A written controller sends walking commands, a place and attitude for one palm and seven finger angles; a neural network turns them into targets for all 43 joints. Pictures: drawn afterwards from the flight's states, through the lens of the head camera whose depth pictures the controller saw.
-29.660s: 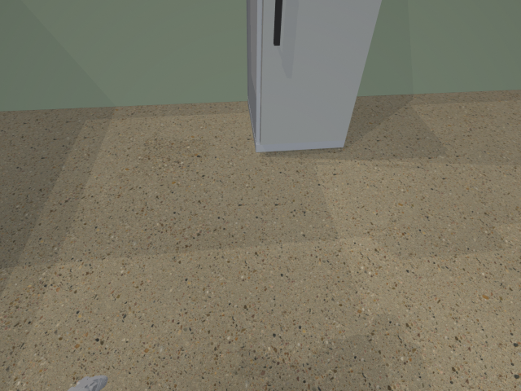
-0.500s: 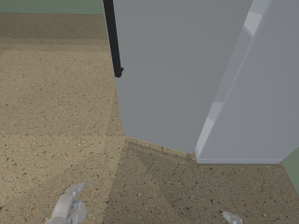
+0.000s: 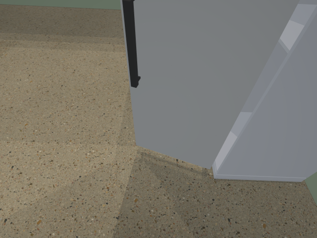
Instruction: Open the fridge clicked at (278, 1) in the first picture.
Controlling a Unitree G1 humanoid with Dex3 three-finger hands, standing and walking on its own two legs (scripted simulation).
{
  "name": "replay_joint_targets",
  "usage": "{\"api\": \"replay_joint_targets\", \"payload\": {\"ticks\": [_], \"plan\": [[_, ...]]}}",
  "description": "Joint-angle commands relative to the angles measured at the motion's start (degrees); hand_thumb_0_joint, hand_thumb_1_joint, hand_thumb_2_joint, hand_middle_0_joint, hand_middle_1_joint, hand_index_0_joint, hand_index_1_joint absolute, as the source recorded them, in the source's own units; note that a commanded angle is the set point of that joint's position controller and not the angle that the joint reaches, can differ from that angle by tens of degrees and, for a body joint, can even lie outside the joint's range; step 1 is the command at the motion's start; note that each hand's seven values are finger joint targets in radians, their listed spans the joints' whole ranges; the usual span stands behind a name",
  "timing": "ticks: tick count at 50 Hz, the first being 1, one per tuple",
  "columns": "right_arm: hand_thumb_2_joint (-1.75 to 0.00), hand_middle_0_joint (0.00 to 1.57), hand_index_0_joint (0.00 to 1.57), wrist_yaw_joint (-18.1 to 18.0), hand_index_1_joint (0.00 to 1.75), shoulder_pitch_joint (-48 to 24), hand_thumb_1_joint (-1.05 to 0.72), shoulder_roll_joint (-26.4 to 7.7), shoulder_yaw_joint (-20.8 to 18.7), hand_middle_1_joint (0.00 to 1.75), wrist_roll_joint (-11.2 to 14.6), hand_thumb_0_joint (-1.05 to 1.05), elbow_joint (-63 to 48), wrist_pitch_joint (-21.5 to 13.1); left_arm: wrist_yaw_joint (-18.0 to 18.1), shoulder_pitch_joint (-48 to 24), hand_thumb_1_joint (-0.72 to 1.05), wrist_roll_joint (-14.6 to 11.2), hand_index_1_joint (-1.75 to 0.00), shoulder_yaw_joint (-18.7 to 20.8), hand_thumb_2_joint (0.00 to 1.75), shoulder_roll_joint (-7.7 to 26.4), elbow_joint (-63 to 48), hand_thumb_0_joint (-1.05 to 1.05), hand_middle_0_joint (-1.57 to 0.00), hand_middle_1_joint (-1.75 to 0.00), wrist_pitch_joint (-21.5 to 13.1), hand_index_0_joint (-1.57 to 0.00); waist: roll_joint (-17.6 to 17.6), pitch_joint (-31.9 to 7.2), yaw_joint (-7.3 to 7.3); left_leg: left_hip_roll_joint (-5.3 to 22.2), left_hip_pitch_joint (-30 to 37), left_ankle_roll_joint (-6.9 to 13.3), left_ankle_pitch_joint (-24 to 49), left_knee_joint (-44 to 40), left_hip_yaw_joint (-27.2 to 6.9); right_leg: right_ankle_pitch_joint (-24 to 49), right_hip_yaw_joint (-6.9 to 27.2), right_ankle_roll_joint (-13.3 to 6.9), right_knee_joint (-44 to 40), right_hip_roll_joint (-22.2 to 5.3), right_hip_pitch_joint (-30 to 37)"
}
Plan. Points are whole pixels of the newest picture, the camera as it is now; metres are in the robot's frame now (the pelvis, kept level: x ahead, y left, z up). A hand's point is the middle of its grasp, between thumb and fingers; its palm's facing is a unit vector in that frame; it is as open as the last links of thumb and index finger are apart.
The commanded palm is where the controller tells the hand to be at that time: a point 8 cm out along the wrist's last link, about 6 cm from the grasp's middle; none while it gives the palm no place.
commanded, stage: let the arm hang, fingers relaxed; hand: left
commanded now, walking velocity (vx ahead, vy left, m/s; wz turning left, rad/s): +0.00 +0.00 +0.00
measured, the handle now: (134, 47) +0.74 +0.15 +0.09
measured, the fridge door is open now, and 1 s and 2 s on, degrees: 72 72 72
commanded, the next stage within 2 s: look to check the result in 0.36 s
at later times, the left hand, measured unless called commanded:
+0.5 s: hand out of the picture +0.02 +0.16 -0.18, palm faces +0.01 -0.98 -0.19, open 7.3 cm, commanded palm none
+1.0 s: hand out of the picture +0.01 +0.14 -0.18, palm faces +0.01 -0.98 -0.18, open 7.3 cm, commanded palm none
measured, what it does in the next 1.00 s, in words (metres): stands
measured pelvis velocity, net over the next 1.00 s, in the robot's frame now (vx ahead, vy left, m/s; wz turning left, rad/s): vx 0.02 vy -0.02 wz -0.01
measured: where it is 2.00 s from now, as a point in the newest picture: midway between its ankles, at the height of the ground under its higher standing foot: outside the picture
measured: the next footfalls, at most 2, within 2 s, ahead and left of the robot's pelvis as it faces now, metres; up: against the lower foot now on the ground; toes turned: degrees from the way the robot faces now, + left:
none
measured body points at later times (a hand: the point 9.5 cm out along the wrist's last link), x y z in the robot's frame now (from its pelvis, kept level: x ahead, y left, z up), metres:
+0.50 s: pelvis +0.01 -0.01 +0.00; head +0.03 -0.01 +0.45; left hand +0.02 +0.21 -0.16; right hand -0.01 -0.23 -0.16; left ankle -0.03 +0.07 -0.74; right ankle -0.01 -0.15 -0.74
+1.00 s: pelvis +0.02 -0.02 +0.00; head +0.04 -0.01 +0.45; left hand +0.01 +0.20 -0.16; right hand +0.00 -0.23 -0.16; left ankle -0.03 +0.07 -0.74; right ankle -0.01 -0.15 -0.74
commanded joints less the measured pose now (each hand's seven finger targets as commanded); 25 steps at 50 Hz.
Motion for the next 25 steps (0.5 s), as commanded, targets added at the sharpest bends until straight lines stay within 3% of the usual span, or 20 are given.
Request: {"api": "replay_joint_targets", "payload": {"ticks": [1, 3, 7, 10, 17, 25], "plan": [[-0.9, 0.2, 0.2, -0.9, 0.3, 4.2, -0.9, -6.4, -1.5, 0.3, 0.3, 0.0, -0.7, -0.8, 0.3, 3.0, 0.9, 0.2, -0.3, 0.4, 0.9, 3.6, -1.0, 0.0, -0.2, -0.3, -1.3, -0.2, 0.6, 1.2, -0.42, 8.7, 0.3, -0.5, 17.8, -5.9, -6.7, 10.0, 1.7, -3.6, -1.2, -2.6, 0.3], [-0.9, 0.2, 0.2, -0.8, 0.3, 3.7, -0.9, -6.0, -1.4, 0.3, 0.3, 0.0, -0.1, -0.8, 0.4, 2.6, 0.9, 0.2, -0.3, 0.4, 0.9, 3.5, -0.7, 0.0, -0.2, -0.3, -1.2, -0.2, 0.6, 3.0, -0.4, 8.4, -0.5, -0.6, 16.9, -6.2, -6.4, 10.0, 1.9, -3.6, -1.4, -2.8, 0.0], [-0.9, 0.2, 0.2, -0.8, 0.3, 3.4, -0.9, -6.0, -1.5, 0.3, 0.2, 0.0, 0.5, -0.8, 0.5, 1.9, 0.9, 0.3, -0.3, 0.5, 0.9, 3.3, -0.6, 0.0, -0.2, -0.3, -1.4, -0.2, -0.1, 3.0, -0.49, 8.1, -0.3, -0.6, 16.0, -6.2, -6.0, 10.6, 2.3, -3.7, -1.7, -2.8, 0.3], [-0.9, 0.2, 0.2, -0.8, 0.3, 3.0, -0.9, -5.9, -1.4, 0.3, 0.0, 0.0, 1.0, -0.8, 0.5, 1.6, 0.9, 0.2, -0.3, 0.7, 0.9, 3.1, -0.3, 0.0, -0.2, -0.3, -1.4, -0.2, 2.6, 2.8, -0.5, 8.1, 0.2, -0.9, 17.1, -6.6, -5.6, 10.8, 2.4, -3.7, -1.4, -2.7, 0.7], [-0.9, 0.2, 0.2, -1.0, 0.3, 3.1, -0.9, -6.0, -1.6, 0.3, 0.2, 0.0, 1.4, -0.8, 0.5, 1.2, 0.9, 0.2, -0.3, 0.8, 0.9, 3.4, -0.2, 0.0, -0.2, -0.3, -1.7, -0.2, 0.9, 1.0, -0.56, 8.1, 1.9, -1.0, 19.6, -5.4, -4.9, 14.4, 2.3, -4.0, -1.4, -2.9, 2.1], [-0.9, 0.2, 0.2, -1.0, 0.3, 3.4, -0.9, -5.1, -1.6, 0.3, 0.2, 0.0, 2.5, -0.6, 0.6, 1.4, 0.9, 0.1, -0.3, 0.8, 0.9, 2.8, 0.5, 0.0, -0.2, -0.3, -1.8, -0.2, 0.0, 2.2, -0.67, 7.9, 1.2, -1.0, 14.9, -5.9, -4.7, 13.1, 3.0, -4.1, -2.7, -3.1, 2.0]]}}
